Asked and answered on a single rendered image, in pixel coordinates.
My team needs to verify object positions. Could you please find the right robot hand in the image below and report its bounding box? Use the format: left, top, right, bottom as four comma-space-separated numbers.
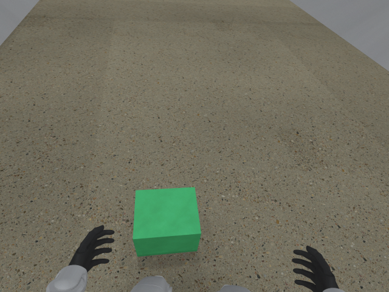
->
292, 246, 339, 292

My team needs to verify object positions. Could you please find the carton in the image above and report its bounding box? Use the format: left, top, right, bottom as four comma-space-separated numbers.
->
133, 187, 201, 257

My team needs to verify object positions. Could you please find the left robot forearm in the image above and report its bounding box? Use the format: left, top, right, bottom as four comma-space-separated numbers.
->
46, 265, 88, 292

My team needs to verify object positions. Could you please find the left robot hand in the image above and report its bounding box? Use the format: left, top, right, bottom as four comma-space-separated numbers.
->
69, 225, 114, 272

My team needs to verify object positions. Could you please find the left robot thigh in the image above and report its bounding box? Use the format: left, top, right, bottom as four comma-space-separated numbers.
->
130, 276, 172, 292

